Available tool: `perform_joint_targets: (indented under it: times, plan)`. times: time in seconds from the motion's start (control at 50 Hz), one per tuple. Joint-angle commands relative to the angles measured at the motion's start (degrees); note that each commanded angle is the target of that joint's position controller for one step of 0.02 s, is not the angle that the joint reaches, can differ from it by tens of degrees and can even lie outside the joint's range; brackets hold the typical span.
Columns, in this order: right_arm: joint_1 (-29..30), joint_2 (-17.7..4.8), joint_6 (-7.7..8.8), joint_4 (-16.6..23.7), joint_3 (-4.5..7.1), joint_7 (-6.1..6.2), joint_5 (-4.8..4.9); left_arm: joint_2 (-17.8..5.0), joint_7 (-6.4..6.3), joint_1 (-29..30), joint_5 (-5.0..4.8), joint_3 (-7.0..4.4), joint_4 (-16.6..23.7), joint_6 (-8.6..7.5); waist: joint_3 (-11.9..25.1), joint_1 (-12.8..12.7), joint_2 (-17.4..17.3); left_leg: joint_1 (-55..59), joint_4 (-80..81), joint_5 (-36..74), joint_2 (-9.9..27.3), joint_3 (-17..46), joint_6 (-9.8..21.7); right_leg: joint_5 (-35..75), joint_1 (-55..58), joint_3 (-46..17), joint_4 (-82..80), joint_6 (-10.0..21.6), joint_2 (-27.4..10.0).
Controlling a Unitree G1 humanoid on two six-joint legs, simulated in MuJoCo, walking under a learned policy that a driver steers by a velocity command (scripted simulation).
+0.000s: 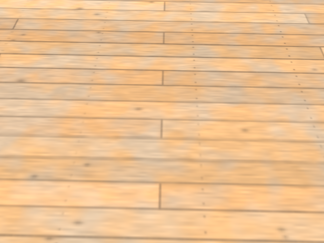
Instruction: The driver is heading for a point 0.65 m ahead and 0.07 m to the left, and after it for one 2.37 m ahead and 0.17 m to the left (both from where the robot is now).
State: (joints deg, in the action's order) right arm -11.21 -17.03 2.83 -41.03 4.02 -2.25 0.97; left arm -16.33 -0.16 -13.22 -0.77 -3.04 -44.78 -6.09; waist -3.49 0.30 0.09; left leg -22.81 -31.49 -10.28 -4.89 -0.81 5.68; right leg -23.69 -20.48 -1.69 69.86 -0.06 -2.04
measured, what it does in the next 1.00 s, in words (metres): walks ahead, turning left: right foot, then left foot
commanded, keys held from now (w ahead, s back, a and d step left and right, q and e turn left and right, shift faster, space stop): w+q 0.56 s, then w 0.22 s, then w+e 0.22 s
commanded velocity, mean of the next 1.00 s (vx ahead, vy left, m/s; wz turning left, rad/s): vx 0.50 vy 0.00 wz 0.39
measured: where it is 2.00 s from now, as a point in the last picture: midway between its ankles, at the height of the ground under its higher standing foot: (128, 118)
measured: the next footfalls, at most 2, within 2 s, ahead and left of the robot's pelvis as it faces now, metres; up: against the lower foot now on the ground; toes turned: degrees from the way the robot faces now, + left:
right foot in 0.36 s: +0.39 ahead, -0.13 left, +0.00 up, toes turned +17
left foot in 0.86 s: +0.55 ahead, +0.23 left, +0.00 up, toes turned +27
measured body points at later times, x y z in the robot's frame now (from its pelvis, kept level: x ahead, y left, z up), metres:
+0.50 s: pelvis +0.28 -0.04 +0.01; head +0.31 -0.05 +0.46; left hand +0.34 +0.26 -0.08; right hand +0.46 -0.29 -0.11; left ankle +0.17 +0.06 -0.64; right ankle +0.35 -0.14 -0.73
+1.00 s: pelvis +0.51 +0.10 +0.01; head +0.53 +0.13 +0.46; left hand +0.44 +0.38 -0.13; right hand +0.76 -0.07 -0.08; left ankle +0.52 +0.21 -0.73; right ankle +0.49 -0.08 -0.64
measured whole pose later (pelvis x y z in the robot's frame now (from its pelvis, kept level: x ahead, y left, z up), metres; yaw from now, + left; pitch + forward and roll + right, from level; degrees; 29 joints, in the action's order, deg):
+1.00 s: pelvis +0.51 +0.10 +0.01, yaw +22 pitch +1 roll +0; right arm -10.1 -14.4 3.5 -37.8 2.7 -1.3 -0.3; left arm -17.7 0.7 -17.6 -2.0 -3.0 -51.1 -3.7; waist -2.5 -1.5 1.6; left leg -18.7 -27.9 -10.6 0.0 -4.8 2.5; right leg -21.6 -23.9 -2.0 66.1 0.4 -4.4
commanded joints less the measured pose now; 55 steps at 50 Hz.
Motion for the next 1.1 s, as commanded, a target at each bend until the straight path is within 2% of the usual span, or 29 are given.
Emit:
perform_joint_targets:
  times: [0.02, 0.08, 0.16, 0.24, 0.3, 0.32, 0.34, 0.36, 0.38, 0.4, 0.42, 0.44, 0.46, 0.5, 0.58, 0.7, 0.76, 0.8, 0.82, 0.84, 0.86, 0.88, 0.9, 0.92, 0.94, 0.96, 0.98, 1.02, 1.1]
  plan:
    - [-1.81, -5.99, 0.96, 4.45, 1.51, 0.79, -0.74, -7.7, -0.16, 1.66, 1.18, -2.04, 5.87, -1.31, 7.22, -0.53, -1.72, 17.58, 16.79, 12.57, 15.28, 23.62, 11.96, 4.63, -15.73, -3.91, -3.79, -0.31, -4.05]
    - [-2.58, -7.78, 1.12, 4.38, 2.03, 1.73, -0.36, -5.29, -0.32, 2.15, 1.74, -1.44, 6.31, 0.3, 5.61, -1.24, -1.83, 10.78, 18.39, 18.22, 13.42, 18.59, 11.92, 8.27, -13.91, -1.89, -12.05, -3.04, -3.51]
    - [-5.34, -9.0, 0.4, 3.56, 2.44, 2.92, 0.23, -3.0, 0.04, 11.0, 1.49, -0.27, 8.35, 0.27, 3.98, 2.07, -4.28, 6.99, 17.59, 11.78, 9.32, 14.46, 8.0, 23.81, -10.3, -1.05, -30.19, -4.44, -0.38]
    - [-8.84, -9.05, -0.32, 2.37, 2.53, 3.18, 0.62, -4.65, 1.02, 16.01, 0.35, -0.63, 9.82, -0.55, 3.85, 4.05, -5.58, 9.77, 14.54, 4.82, 10.93, 19.28, 6.45, 27.31, -6.94, -2.32, -39.0, -3.84, 1.94]
    - [-8.53, -8.68, -0.7, 2.43, 2.6, 3.43, 0.45, -6.96, 1.47, 13.98, 0.14, -1.69, 9.58, -1.38, 4.0, 2.13, -7.41, 13.79, 9.59, 3.5, 12.81, 24.61, 5.11, 21.41, -3.92, -3.47, -41.91, -1.58, 2.0]
    - [-7.56, -8.08, -0.84, 2.77, 2.47, 3.43, 0.39, -7.44, 1.37, 10.63, 0.14, -2.15, 8.66, -1.68, 4.68, 0.08, -8.0, 13.58, 7.06, 4.43, 12.11, 25.01, 4.23, 20.69, 0.31, -2.67, -43.77, -0.35, 2.12]
    - [-7.28, -6.19, -0.78, 3.22, 1.82, 3.33, 0.15, -8.84, 1.02, 5.38, 0.64, -2.99, 7.42, -1.95, 7.82, -2.54, -7.42, 12.01, 1.13, 6.41, 9.49, 23.37, 2.52, 20.29, 8.74, -2.87, -44.99, 1.45, 0.82]
    - [-7.73, -2.67, -0.59, 4.18, 0.5, 3.1, -0.59, -11.78, 0.54, -2.7, 1.59, -3.83, 6.67, -2.1, 15.29, -5.79, -1.44, 5.92, -14.23, -0.05, 5.89, 18.6, 0.36, 16.04, 22.54, -11.69, -44.51, 5.01, -8.45]
    - [-15.48, 0.33, -0.09, 6.15, -0.52, 3.06, 1.0, -16.41, 0.73, -7.58, 2.18, -4.94, 4.68, -1.26, 21.53, -2.33, 18.1, -14.08, -32.43, -23.16, -1.7, 10.9, -3.35, 2.28, 39.45, -38.43, -50.08, 14.42, -20.81]
    - [-15.35, -5.66, -0.09, 4.62, 0.41, 3.28, 1.56, -11.32, 1.1, -6.6, 0.77, -3.94, 5.16, -1.03, 18.01, -3.49, 13.89, -21.78, -40.64, -22.6, 3.0, 11.85, -4.18, -10.69, 37.9, -44.31, -52.98, 14.31, -21.97]
    - [-9.41, -8.86, -0.4, 5.04, 1.37, 3.27, 1.13, -7.81, 0.85, -4.32, 0.59, -2.96, 5.79, -0.69, 11.08, -5.04, 8.49, -23.5, -42.91, -17.15, 4.89, 10.97, -4.55, -8.7, 31.62, -35.19, -53.56, 11.78, -19.39]
    - [-6.38, -8.56, -0.69, 5.59, 1.47, 3.35, 0.46, -6.7, 0.74, -1.68, 1.08, -2.41, 6.0, -0.31, 7.5, -4.3, 4.79, -21.83, -42.27, -12.98, 6.77, 9.26, -4.92, -0.57, 25.36, -27.35, -53.97, 10.24, -16.93]
    - [-4.37, -7.88, -0.69, 6.31, 1.61, 3.13, -0.08, -5.37, 0.66, -0.08, 1.25, -1.96, 5.53, -0.05, 4.57, -3.55, 4.29, -20.83, -39.85, -10.21, 8.23, 9.14, -5.13, 6.22, 20.58, -21.75, -55.05, 9.85, -14.69]
    - [-4.83, -5.84, -1.12, 6.76, 1.53, 2.42, 0.68, -4.39, 0.42, 0.76, 1.47, -1.6, 4.72, -0.26, 3.49, -1.89, 6.8, -17.08, -36.96, -7.69, 10.32, 8.07, -5.21, 12.56, 15.82, -14.24, -57.53, 9.22, -12.16]
    - [-1.69, -2.89, -1.76, 8.59, 0.67, 2.13, 0.31, -6.77, 0.38, -0.63, 1.07, -2.39, 2.4, -0.79, 2.23, -1.91, 4.5, -19.29, -29.93, -3.7, 11.28, 7.02, -6.32, 21.2, 15.01, -6.97, -60.69, 11.38, -12.97]
    - [7.24, -0.68, -0.14, 10.16, -0.79, 0.54, 0.02, -9.15, 0.61, -3.24, 0.04, -2.51, -0.85, 0.16, 0.48, -4.41, 2.91, -14.41, -9.6, 9.57, 9.44, 2.59, -5.45, 27.4, 16.39, 2.37, -61.35, 10.34, -10.95]
    - [11.62, -1.09, 0.25, 11.89, -0.9, -0.24, 0.32, -10.53, 0.68, -6.62, -0.8, -2.71, -3.18, 1.06, -0.9, -5.22, 3.48, -13.37, -4.03, 7.54, 8.58, 0.89, -4.07, 29.58, 20.59, 2.4, -60.34, 9.91, -13.07]
    - [11.91, -2.31, 0.4, 12.45, -0.45, -0.44, 0.05, -11.38, 0.65, -7.37, -1.35, -2.83, -4.4, 1.82, -0.59, -3.87, 4.57, -10.4, -1.11, 3.07, 7.29, -0.28, -2.31, 37.91, 23.32, 2.14, -57.15, 9.23, -14.18]
    - [9.13, -3.59, 0.53, 11.91, 0.23, -0.33, -0.24, -12.04, 0.56, -7.11, -1.58, -2.84, -4.82, 2.17, 1.32, -1.52, 5.47, -4.98, 0.66, 1.68, 5.71, -1.34, -1.26, 46.91, 23.64, 2.4, -53.2, 8.59, -13.84]
    - [1.8, -5.51, 0.63, 9.74, 1.41, -0.03, -0.5, -12.09, 0.44, -6.25, -1.79, -2.61, -5.15, 2.48, 5.51, 3.13, 5.13, 6.13, 3.89, 4.54, 4.02, -2.66, 0.29, 54.01, 21.58, 4.12, -45.0, 7.29, -12.04]
    - [-7.22, -8.73, 0.43, 7.04, 2.96, 0.73, -0.79, -10.65, 0.29, -6.23, -1.28, -1.88, -4.93, 2.26, 11.38, 7.33, 4.32, 21.77, 2.58, 7.33, 5.99, -0.39, 1.84, 49.68, 13.43, 5.38, -33.69, 5.31, -9.4]
    - [-15.47, -15.16, 0.1, 6.12, 4.32, 1.8, -2.33, -4.59, 0.75, -9.13, 0.43, 0.24, -2.48, 1.41, 21.87, 8.0, -7.44, 45.44, 1.16, 6.76, 22.81, 21.14, 8.72, 22.95, -7.78, 6.8, -10.63, 1.6, -2.63]
    - [-15.78, -13.31, 0.03, 6.04, 3.57, 1.84, -1.81, -3.76, 0.99, -10.76, -0.13, 0.77, -3.38, 0.44, 29.51, 7.04, -13.2, 48.13, 9.98, 1.88, 30.24, 40.09, 13.35, -9.78, -16.35, -2.0, 1.88, 0.62, 2.98]
    - [-12.77, -9.54, 0.24, 5.89, 2.32, 1.59, -1.61, -9.45, 1.19, -6.54, -2.02, -1.13, -2.62, 0.2, 20.98, 7.51, -8.09, 40.79, 11.77, -1.31, 28.16, 32.96, 10.63, -7.82, -21.2, -5.42, 5.68, 1.08, -0.1]
    - [-9.35, -7.45, 0.51, 5.47, 1.62, 1.52, -1.17, -9.02, 1.18, -2.98, -2.5, -1.16, -1.33, 0.26, 13.23, 5.68, -7.39, 32.76, 13.26, -0.83, 25.49, 24.19, 8.55, -3.22, -22.61, -3.44, 3.97, 1.34, -2.73]
    - [-5.92, -5.25, 0.94, 4.91, 1.0, 1.23, -1.02, -7.97, 0.9, -1.71, -1.72, -1.16, -1.35, 0.7, 8.57, 3.6, -5.46, 25.32, 15.78, 0.76, 22.74, 18.44, 7.15, 1.04, -21.08, -2.75, 0.69, 0.98, -4.56]
    - [-3.25, -3.51, 1.61, 4.75, 0.61, 1.08, -1.11, -7.5, 0.58, -2.74, -1.06, -1.53, -1.93, 1.54, 6.28, 1.51, -6.81, 20.01, 18.23, 2.44, 20.69, 13.86, 6.01, 4.64, -17.92, -3.2, -1.89, 0.63, -6.07]
    - [-1.0, -2.83, 2.87, 3.79, 0.83, 1.03, -1.56, -4.74, 0.39, -5.68, -1.08, -1.24, -3.14, 3.2, 4.88, -0.89, -6.68, 14.2, 22.15, 5.62, 19.78, 8.94, 5.91, 8.74, -13.37, -3.25, -2.61, -0.31, -6.5]
    - [-1.64, -3.87, 3.84, 1.04, 1.48, 1.91, -2.32, -3.34, 0.19, -1.55, -0.82, -1.31, -1.42, 4.23, 1.5, -1.19, -4.14, 14.43, 24.42, 12.86, 19.48, 0.52, 5.58, 17.29, -18.61, -5.14, -9.69, -1.37, -6.17]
